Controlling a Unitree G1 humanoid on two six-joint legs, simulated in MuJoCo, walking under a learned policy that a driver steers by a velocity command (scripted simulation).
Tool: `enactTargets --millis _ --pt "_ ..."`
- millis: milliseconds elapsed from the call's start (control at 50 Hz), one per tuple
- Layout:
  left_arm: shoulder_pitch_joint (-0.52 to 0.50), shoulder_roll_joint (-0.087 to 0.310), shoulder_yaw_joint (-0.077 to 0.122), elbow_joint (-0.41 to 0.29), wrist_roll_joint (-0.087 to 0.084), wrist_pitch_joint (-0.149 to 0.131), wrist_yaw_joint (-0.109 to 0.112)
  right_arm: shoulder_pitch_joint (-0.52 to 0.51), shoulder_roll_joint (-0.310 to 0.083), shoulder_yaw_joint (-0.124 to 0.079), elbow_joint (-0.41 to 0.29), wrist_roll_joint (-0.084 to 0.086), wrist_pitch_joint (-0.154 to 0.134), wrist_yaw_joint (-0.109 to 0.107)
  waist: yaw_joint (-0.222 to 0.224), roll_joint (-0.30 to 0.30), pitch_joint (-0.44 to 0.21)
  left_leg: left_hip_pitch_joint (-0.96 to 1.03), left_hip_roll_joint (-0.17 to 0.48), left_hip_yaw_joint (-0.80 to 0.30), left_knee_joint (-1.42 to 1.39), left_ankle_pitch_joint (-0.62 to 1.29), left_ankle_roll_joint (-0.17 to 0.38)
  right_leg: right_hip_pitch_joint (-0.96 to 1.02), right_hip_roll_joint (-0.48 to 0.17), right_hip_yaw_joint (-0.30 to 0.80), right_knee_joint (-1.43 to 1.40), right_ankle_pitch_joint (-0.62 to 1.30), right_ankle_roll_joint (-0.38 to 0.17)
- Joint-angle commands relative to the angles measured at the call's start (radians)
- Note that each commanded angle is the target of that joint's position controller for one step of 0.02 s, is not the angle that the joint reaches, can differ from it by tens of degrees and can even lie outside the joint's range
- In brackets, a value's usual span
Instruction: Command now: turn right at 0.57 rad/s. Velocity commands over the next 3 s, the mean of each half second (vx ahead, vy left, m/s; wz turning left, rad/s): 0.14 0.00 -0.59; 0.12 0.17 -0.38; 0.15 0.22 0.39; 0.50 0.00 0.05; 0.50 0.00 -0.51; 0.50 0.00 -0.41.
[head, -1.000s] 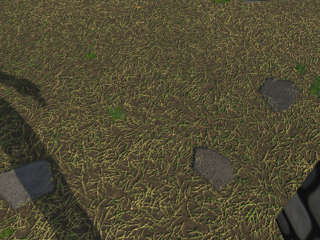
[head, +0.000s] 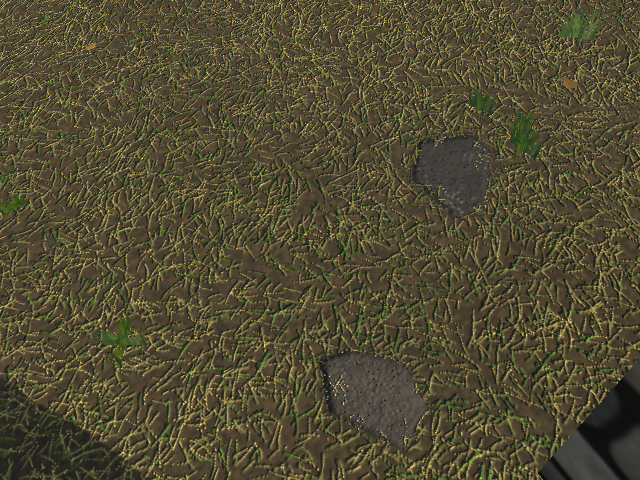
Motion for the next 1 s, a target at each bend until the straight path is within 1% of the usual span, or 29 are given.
enactTargets --millis 20,80,120,140,160,180,200,220,260,280,340,380,400,440,500,540,560,580,600,620,640,660,680,700,720,760,800,900,1000 --pt "-0.022 0.171 0.047 -0.083 0.005 -0.001 0.01 0.006 -0.064 -0.016 -0.065 0.004 -0.015 0.005 0.006 -0.177 -0.164 0.075 -0.03 0.019 -0.104 0.03 -0.001 0.101 -0.208 0.249 -0.109 0.124 -0.169" --pt "-0.054 0.156 0.041 -0.108 -0.002 0.008 0.005 0.034 -0.09 -0.025 -0.072 0.01 -0.031 0.021 0.001 -0.206 -0.172 0.132 -0.035 0.021 -0.234 0.02 0.016 0.119 -0.209 0.325 -0.058 0.159 -0.163" --pt "-0.074 0.142 0.034 -0.122 -0.018 0.018 0.008 0.096 -0.088 -0.031 -0.063 0.009 -0.044 0.032 -0.04 -0.188 -0.171 0.26 -0.03 0.037 -0.465 0.162 0.046 0.08 -0.161 0.335 0.003 0.129 -0.113" --pt "-0.043 0.107 0.024 -0.127 -0.012 0.021 0.011 0.121 -0.133 -0.045 -0.063 0.0 -0.046 0.028 -0.03 -0.108 -0.18 0.362 0.092 -0.053 -0.524 0.2 0.089 -0.007 -0.107 0.291 0.099 -0.039 -0.062" --pt "0.042 0.058 0.012 -0.126 -0.002 0.017 0.005 0.083 -0.228 -0.064 -0.08 -0.021 -0.033 0.016 0.05 0.202 -0.169 0.44 0.315 -0.307 -0.547 0.393 0.224 -0.194 0.055 0.091 0.328 -0.379 0.011" --pt "0.049 0.134 0.036 -0.128 0.008 0.0 0.006 0.077 -0.193 -0.056 -0.095 -0.047 -0.034 0.02 0.031 0.29 -0.152 0.378 0.426 -0.463 -0.571 0.486 0.363 -0.277 0.04 0.042 0.6 -0.496 0.066" --pt "0.066 0.197 0.059 -0.099 0.001 -0.002 0.004 0.041 -0.133 -0.039 -0.117 -0.039 -0.036 0.015 0.035 0.172 -0.137 0.351 0.399 -0.372 -0.553 0.467 0.361 -0.279 -0.003 0.055 0.748 -0.431 0.09" --pt "0.07 0.182 0.059 -0.077 -0.009 0.003 0.001 0.016 -0.097 -0.03 -0.121 -0.025 -0.031 0.008 0.035 0.101 -0.12 0.36 0.322 -0.26 -0.55 0.306 0.306 -0.314 -0.03 0.02 0.801 -0.35 0.105" --pt "0.048 0.121 0.039 -0.083 -0.008 0.017 -0.007 0.036 -0.094 -0.024 -0.118 -0.004 -0.026 -0.006 0.002 0.12 -0.083 0.379 0.251 -0.179 -0.596 0.034 0.26 -0.39 -0.066 -0.023 0.813 -0.223 0.12" --pt "0.023 0.103 0.031 -0.095 -0.01 0.018 -0.014 0.066 -0.103 -0.024 -0.115 -0.005 -0.026 -0.01 -0.02 0.135 -0.071 0.382 0.234 -0.152 -0.623 -0.027 0.259 -0.396 -0.072 -0.054 0.785 -0.198 0.125" --pt "-0.064 0.083 0.019 -0.136 -0.016 0.004 -0.022 0.159 -0.126 -0.033 -0.107 -0.009 -0.036 -0.01 -0.085 0.14 -0.071 0.479 0.26 -0.132 -0.655 -0.08 0.28 -0.431 -0.096 -0.083 0.651 -0.198 0.136" --pt "-0.08 0.066 0.009 -0.147 -0.013 -0.007 -0.029 0.181 -0.146 -0.041 -0.105 -0.002 -0.045 -0.005 -0.093 0.136 -0.078 0.507 0.29 -0.117 -0.665 -0.085 0.288 -0.412 -0.117 -0.09 0.561 -0.208 0.13" --pt "-0.086 0.061 0.002 -0.154 -0.001 -0.017 -0.037 0.158 -0.159 -0.048 -0.117 -0.008 -0.047 0.002 -0.093 0.132 -0.074 0.486 0.285 -0.086 -0.663 -0.051 0.288 -0.38 -0.126 -0.087 0.503 -0.192 0.122" --pt "-0.079 0.04 -0.01 -0.152 -0.001 -0.03 -0.05 0.152 -0.176 -0.054 -0.119 -0.003 -0.054 0.015 -0.088 0.13 -0.065 0.433 0.291 -0.031 -0.668 -0.037 0.284 -0.293 -0.13 -0.126 0.407 -0.195 0.1" --pt "-0.051 0.047 -0.014 -0.139 -0.013 -0.041 -0.062 0.157 -0.191 -0.059 -0.112 0.012 -0.062 0.033 -0.079 0.121 -0.043 0.362 0.302 0.019 -0.65 -0.037 0.276 -0.167 -0.116 -0.174 0.293 -0.203 0.058" --pt "0.006 0.05 -0.01 -0.121 -0.018 -0.045 -0.066 0.147 -0.196 -0.059 -0.105 0.024 -0.06 0.042 -0.038 0.098 -0.047 0.33 0.31 0.052 -0.585 -0.029 0.253 -0.055 -0.091 -0.206 0.185 -0.156 0.026" --pt "0.119 0.075 0.015 -0.098 0.0 -0.063 -0.047 0.17 -0.121 -0.027 -0.076 0.014 -0.036 0.035 0.045 0.123 -0.078 0.285 0.149 0.213 -0.331 0.144 0.165 0.135 -0.047 -0.184 0.032 -0.019 0.011" --pt "0.217 0.192 0.048 -0.081 0.024 -0.081 -0.033 0.17 -0.082 -0.013 -0.107 -0.035 -0.031 0.03 0.077 -0.056 -0.104 0.069 0.073 0.267 -0.031 0.031 0.07 0.344 -0.156 0.004 0.013 0.298 0.024" --pt "0.292 0.339 0.061 -0.097 0.042 -0.097 -0.018 0.168 -0.025 0.003 -0.16 -0.092 -0.027 0.03 0.033 -0.352 -0.154 -0.185 -0.028 0.171 0.299 -0.393 -0.006 0.463 -0.47 0.479 0.013 0.968 -0.071" --pt "0.282 0.286 0.051 -0.105 0.045 -0.114 -0.026 0.26 -0.083 -0.005 -0.119 -0.053 -0.017 0.027 0.033 -0.219 -0.37 -0.149 -0.015 -0.03 0.435 -0.321 -0.04 0.463 -0.551 0.575 -0.031 0.844 -0.252" --pt "0.244 0.25 0.046 -0.092 0.027 -0.112 -0.032 0.173 -0.132 -0.017 -0.15 -0.017 -0.003 0.028 0.034 -0.173 -0.258 -0.246 0.002 -0.015 0.509 -0.264 -0.042 0.419 -0.478 0.486 -0.051 0.552 -0.27" --pt "0.193 0.214 0.037 -0.084 0.007 -0.101 -0.024 0.115 -0.148 -0.02 -0.168 -0.023 0.004 0.024 0.025 -0.152 -0.143 -0.336 0.026 0.001 0.5 -0.177 -0.023 0.361 -0.405 0.39 -0.058 0.393 -0.219" --pt "0.133 0.195 0.026 -0.095 0.009 -0.085 -0.006 0.089 -0.145 -0.019 -0.18 -0.038 0.016 0.011 0.007 -0.115 -0.119 -0.296 0.052 -0.021 0.478 -0.077 -0.019 0.279 -0.362 0.315 -0.044 0.374 -0.177" --pt "0.076 0.176 0.019 -0.107 0.008 -0.074 0.006 0.107 -0.148 -0.022 -0.182 -0.038 0.03 0.013 -0.028 -0.125 -0.106 -0.215 0.054 -0.026 0.445 -0.018 -0.022 0.194 -0.326 0.247 -0.052 0.411 -0.15" --pt "0.059 0.167 0.008 -0.114 0.019 -0.072 0.019 0.117 -0.135 -0.014 -0.179 -0.042 0.038 0.019 -0.041 -0.128 -0.12 -0.165 0.037 -0.016 0.44 0.023 -0.026 0.166 -0.322 0.22 -0.053 0.458 -0.148" --pt "0.071 0.149 -0.005 -0.102 0.031 -0.078 0.03 0.154 -0.103 -0.006 -0.16 -0.034 0.045 0.022 -0.045 -0.131 -0.157 -0.108 0.025 -0.01 0.393 0.06 -0.034 0.163 -0.311 0.167 -0.048 0.504 -0.147" --pt "0.09 0.147 -0.009 -0.084 0.031 -0.078 0.033 0.136 -0.082 -0.002 -0.163 -0.028 0.046 0.017 -0.033 -0.159 -0.142 -0.096 0.025 -0.003 0.275 0.087 -0.041 0.172 -0.294 0.141 -0.058 0.45 -0.139" --pt "0.086 0.181 0.004 -0.058 0.025 -0.064 0.044 0.065 -0.05 0.006 -0.185 -0.009 0.031 0.024 0.01 -0.229 -0.079 -0.002 0.041 0.042 -0.018 0.136 -0.039 0.159 -0.306 0.128 -0.093 0.279 -0.129" --pt "0.086 0.235 0.04 -0.041 -0.008 -0.053 0.049 0.067 -0.101 -0.017 -0.192 0.017 0.018 0.067 0.025 -0.262 -0.028 0.026 0.038 0.068 -0.171 0.047 0.026 0.177 -0.361 0.156 -0.079 0.111 -0.116"
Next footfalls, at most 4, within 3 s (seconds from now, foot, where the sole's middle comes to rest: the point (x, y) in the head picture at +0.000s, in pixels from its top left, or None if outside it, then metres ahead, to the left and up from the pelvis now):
0.14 left None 0.08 0.14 -0.78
0.58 right None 0.08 -0.14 -0.78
1.08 left None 0.31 0.11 -0.78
1.42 right None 0.36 -0.05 -0.78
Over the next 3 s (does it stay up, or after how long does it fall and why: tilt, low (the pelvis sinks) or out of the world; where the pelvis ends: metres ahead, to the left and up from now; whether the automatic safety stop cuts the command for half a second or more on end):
stays up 1.07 -0.04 0.01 its command is cut before an obstacle after 0.6 s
